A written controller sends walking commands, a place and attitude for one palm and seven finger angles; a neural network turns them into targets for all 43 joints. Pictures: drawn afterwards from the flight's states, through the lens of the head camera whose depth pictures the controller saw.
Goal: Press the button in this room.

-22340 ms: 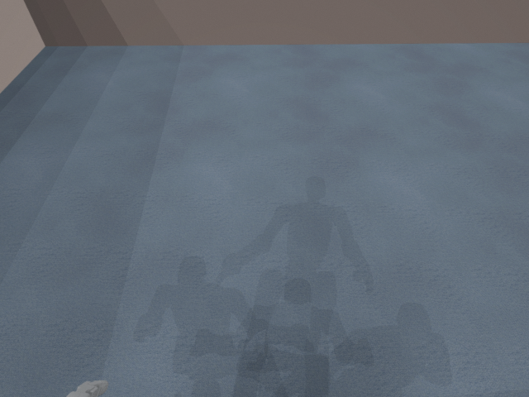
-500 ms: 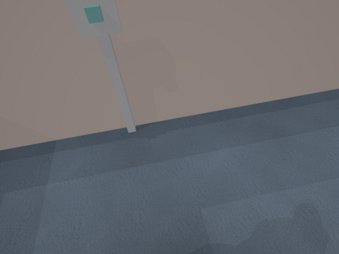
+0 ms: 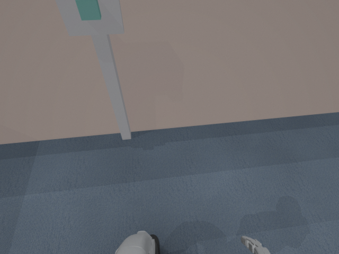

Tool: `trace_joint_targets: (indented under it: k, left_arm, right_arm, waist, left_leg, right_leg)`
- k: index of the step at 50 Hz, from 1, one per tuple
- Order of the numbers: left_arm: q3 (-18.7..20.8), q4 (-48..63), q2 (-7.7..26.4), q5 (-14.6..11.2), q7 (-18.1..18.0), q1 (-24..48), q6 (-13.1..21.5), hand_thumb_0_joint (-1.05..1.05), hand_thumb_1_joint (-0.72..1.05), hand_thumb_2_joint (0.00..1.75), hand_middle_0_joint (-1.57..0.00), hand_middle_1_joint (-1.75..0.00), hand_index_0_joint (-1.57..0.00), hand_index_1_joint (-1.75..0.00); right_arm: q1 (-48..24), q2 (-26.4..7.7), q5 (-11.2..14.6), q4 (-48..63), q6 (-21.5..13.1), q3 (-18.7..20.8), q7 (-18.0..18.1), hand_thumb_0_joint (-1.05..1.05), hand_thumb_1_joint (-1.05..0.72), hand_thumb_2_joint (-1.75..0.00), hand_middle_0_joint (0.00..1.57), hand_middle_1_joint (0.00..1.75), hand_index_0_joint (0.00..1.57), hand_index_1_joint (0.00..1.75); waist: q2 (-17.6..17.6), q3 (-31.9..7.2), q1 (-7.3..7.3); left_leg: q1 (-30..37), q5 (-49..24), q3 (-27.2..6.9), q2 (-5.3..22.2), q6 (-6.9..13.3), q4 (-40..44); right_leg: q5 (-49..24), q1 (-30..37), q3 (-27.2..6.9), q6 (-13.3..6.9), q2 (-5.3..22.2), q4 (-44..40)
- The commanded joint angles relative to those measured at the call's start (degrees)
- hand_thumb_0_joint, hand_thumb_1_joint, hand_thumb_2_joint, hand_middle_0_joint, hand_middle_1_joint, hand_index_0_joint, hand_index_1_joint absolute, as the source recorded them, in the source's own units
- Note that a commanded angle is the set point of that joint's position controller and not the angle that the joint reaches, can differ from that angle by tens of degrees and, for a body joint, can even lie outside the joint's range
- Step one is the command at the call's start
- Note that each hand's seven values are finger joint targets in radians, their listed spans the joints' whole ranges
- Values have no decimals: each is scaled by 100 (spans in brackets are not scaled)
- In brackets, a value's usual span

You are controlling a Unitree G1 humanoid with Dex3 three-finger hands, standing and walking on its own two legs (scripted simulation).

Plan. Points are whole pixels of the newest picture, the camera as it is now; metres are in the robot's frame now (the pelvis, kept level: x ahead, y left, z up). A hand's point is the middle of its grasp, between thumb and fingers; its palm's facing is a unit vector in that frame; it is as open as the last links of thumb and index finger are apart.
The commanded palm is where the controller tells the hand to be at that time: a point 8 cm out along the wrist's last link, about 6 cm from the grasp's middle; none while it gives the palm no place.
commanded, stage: turn to face it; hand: left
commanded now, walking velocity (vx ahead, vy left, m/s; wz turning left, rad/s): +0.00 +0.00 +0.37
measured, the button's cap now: (89, 7) +0.79 +0.36 +0.14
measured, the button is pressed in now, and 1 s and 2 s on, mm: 0 0 0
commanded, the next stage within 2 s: take the last steps up to it in 0.52 s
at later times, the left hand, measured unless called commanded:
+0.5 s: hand (111, 219) +0.20 +0.18 -0.14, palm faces +0.12 -0.97 -0.21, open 7.4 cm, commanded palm none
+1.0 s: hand out of the picture -0.01 +0.09 -0.13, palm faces +0.40 -0.89 -0.21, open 7.4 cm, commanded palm none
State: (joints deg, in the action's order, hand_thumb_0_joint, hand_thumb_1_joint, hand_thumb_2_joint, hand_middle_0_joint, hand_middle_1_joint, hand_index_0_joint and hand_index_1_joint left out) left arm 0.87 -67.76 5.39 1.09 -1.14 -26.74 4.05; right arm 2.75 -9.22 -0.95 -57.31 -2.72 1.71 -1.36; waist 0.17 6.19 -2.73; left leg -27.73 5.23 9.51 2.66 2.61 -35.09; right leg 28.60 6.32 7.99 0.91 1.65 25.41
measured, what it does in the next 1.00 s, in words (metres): walks ahead, turning left: right foot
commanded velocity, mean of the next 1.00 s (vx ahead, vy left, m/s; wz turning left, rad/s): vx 0.12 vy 0.01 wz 0.20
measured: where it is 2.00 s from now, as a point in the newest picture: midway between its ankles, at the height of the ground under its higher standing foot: (161, 215)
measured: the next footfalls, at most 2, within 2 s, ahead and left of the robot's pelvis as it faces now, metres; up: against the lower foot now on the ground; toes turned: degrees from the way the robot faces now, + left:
right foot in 0.56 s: +0.16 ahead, -0.13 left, +0.00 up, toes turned +5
left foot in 1.18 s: +0.17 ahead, +0.15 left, +0.00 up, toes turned +25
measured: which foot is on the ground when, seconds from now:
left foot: down 0.00-0.58, up 0.60-1.00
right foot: down 0.00-0.02, up 0.04-0.54, down 0.56-1.00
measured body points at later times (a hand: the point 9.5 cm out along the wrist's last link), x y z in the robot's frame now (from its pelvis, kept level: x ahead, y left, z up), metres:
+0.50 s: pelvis +0.10 -0.01 +0.02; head +0.12 -0.01 +0.47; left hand +0.20 +0.23 -0.12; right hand +0.14 -0.23 -0.14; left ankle +0.12 +0.08 -0.72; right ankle +0.13 -0.14 -0.69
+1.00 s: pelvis +0.12 -0.04 +0.03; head +0.14 -0.05 +0.48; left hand -0.03 +0.14 -0.11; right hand +0.26 -0.25 -0.13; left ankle +0.07 +0.13 -0.66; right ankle +0.12 -0.13 -0.72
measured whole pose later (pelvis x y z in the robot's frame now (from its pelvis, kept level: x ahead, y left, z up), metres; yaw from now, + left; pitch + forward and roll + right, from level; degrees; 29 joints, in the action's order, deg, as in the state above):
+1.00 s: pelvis +0.12 -0.04 +0.03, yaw +17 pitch -1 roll +2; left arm 1.4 -65.3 7.5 1.7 -0.4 -26.3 2.7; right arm 10.7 -13.0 -1.3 -61.4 2.1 3.7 -1.2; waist -0.9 1.1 -3.9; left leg -22.5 17.8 2.2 5.5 -2.8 -49.6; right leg 14.0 -5.6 10.7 -1.7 3.9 20.3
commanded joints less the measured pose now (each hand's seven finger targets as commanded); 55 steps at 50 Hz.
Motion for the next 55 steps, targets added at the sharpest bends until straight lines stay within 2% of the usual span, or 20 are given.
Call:
trace_joint_targets:
  k: [1,2,3,5,7,12,18,22,26,27,28,29,30,31,33,35,41,49,53,55]
  left_arm:
    - [87,449,686,-167,-84,-470,95,0,90,90,-20,-30,-20,-30]
    - [97,528,732,-126,-134,-124,26,0,90,90,-20,-30,-20,-30]
    - [62,633,572,-109,-134,223,-11,0,90,90,-20,-30,-20,-30]
    - [134,636,587,-15,-62,453,-97,0,90,90,-20,-30,-20,-30]
    - [146,658,497,-7,-32,337,-243,0,90,90,-20,-30,-20,-30]
    - [259,896,692,27,-38,615,-489,0,90,90,-20,-30,-20,-30]
    - [231,1331,834,9,-32,1663,-532,0,90,90,-20,-30,-20,-30]
    - [186,1462,804,-40,-56,1917,-507,0,90,90,-20,-30,-20,-30]
    - [195,1326,880,-89,-82,1465,-411,0,90,90,-20,-30,-20,-30]
    - [207,1266,962,-85,-98,1266,-366,0,90,90,-20,-30,-20,-30]
    - [247,1228,1307,-26,-134,1175,-311,0,90,90,-20,-30,-20,-30]
    - [308,1229,1664,0,-151,1075,-279,0,90,90,-20,-30,-20,-30]
    - [284,1286,1665,-14,-133,1017,-292,0,90,90,-20,-30,-20,-30]
    - [286,1284,1459,-34,-142,1270,-243,0,90,90,-20,-30,-20,-30]
    - [206,1276,1170,-54,-135,1386,-236,0,90,90,-20,-30,-20,-30]
    - [187,1155,1098,-54,-83,1115,-153,0,90,90,-20,-30,-20,-30]
    - [203,831,1054,3,-19,287,-53,0,90,90,-20,-30,-20,-30]
    - [199,340,1126,64,13,-360,-13,0,90,90,-20,-30,-20,-30]
    - [246,228,1236,77,17,-250,-52,0,90,90,-20,-30,-20,-30]
    - [247,215,1206,50,23,-73,-90,0,90,90,-20,-30,-20,-30]
  right_arm:
    - [2766,-1574,16,-516,0,381,208,0,-90,-90,20,30,20,30]
    - [2302,-1418,89,-454,27,340,232,0,-90,-90,20,30,20,30]
    - [1858,-1180,91,-317,-21,304,266,0,-90,-90,20,30,20,30]
    - [1448,-651,29,-239,-103,158,267,0,-90,-90,20,30,20,30]
    - [1229,-577,37,-189,-138,138,266,0,-90,-90,20,30,20,30]
    - [1113,-739,23,1,-34,230,242,0,-90,-90,20,30,20,30]
    - [1473,-846,-21,-28,93,273,246,0,-90,-90,20,30,20,30]
    - [1628,-930,-43,-53,168,305,261,0,-90,-90,20,30,20,30]
    - [1507,-939,-8,-33,225,323,258,0,-90,-90,20,30,20,30]
    - [1461,-877,31,-28,219,309,244,0,-90,-90,20,30,20,30]
    - [1507,-638,90,10,216,291,209,0,-90,-90,20,30,20,30]
    - [1384,-404,86,168,229,225,200,0,-90,-90,20,30,20,30]
    - [1173,-561,52,219,307,275,216,0,-90,-90,20,30,20,30]
    - [1261,-591,10,107,400,291,230,0,-90,-90,20,30,20,30]
    - [1459,-453,-3,-91,432,259,196,0,-90,-90,20,30,20,30]
    - [1428,-412,-20,-162,429,248,148,0,-90,-90,20,30,20,30]
    - [898,-498,-80,-35,397,272,47,0,-90,-90,20,30,20,30]
    - [181,-400,-37,128,313,176,-10,0,-90,-90,20,30,20,30]
    - [157,-324,2,186,246,137,-19,0,-90,-90,20,30,20,30]
    - [499,-302,8,109,184,129,7,0,-90,-90,20,30,20,30]
  waist:
    - [-1341,-2501,926]
    - [-790,-1820,738]
    - [-825,-1172,627]
    - [-516,-790,346]
    - [-466,-909,138]
    - [-542,-997,48]
    - [-656,-646,327]
    - [-812,-720,436]
    - [-633,-854,240]
    - [-402,-967,153]
    - [432,-1065,188]
    - [1451,-893,158]
    - [1075,-764,60]
    - [1273,-666,239]
    - [812,-508,366]
    - [692,-472,289]
    - [808,-127,-1]
    - [790,36,-181]
    - [924,31,-92]
    - [821,-32,136]
  left_leg:
    - [4384,-4655,-3263,2436,1454,716]
    - [3591,-4131,-3019,2396,1479,1070]
    - [2694,-3427,-2911,2239,1383,1380]
    - [1900,-2951,-2085,1595,969,1552]
    - [1460,-2951,-1470,1209,711,1620]
    - [1341,-1884,-1628,1065,673,1858]
    - [1585,-1464,-2026,1055,795,1821]
    - [1774,-1809,-2255,1081,804,1592]
    - [1493,-1688,-2293,875,549,1159]
    - [1249,-1182,-2166,653,302,899]
    - [537,-141,-1639,216,-66,256]
    - [-142,1850,-974,-408,-394,-415]
    - [11,2761,-1077,-354,-411,-1293]
    - [81,2658,-1276,-162,-433,-1835]
    - [-34,2139,-1149,-103,-489,-2420]
    - [-183,1698,-1096,-47,-535,-2623]
    - [-636,1166,-983,249,-573,-2436]
    - [-350,1362,-605,265,-511,-1066]
    - [412,1492,-412,218,-402,-280]
    - [1329,1165,-204,85,-368,365]
  right_leg:
    - [730,-3115,-460,-103,-201,5175]
    - [512,-3340,-787,-135,68,5458]
    - [178,-3619,-780,-20,295,5443]
    - [-309,-3450,-782,89,510,4893]
    - [-571,-3039,-681,188,486,4307]
    - [-1189,-3282,-702,370,448,4102]
    - [-932,-3414,-681,403,368,2960]
    - [-482,-2965,-592,332,198,2029]
    - [-1262,-1868,-509,249,88,312]
    - [-1910,-1331,-603,216,233,-416]
    - [-2457,-635,-1376,-15,1044,-714]
    - [-3658,-591,-2291,-610,2157,-719]
    - [-4401,-1159,-2238,-1076,2500,-700]
    - [-4669,-1455,-1976,-1123,2209,-692]
    - [-4172,-1329,-1551,-896,1815,-750]
    - [-3684,-1155,-1247,-691,1593,-877]
    - [-1308,-987,-1529,-665,1660,-1517]
    - [-1027,-942,-1478,-873,1760,-1739]
    - [-877,-1386,-1203,-870,1788,-1614]
    - [-812,-1905,-900,-726,1598,-1318]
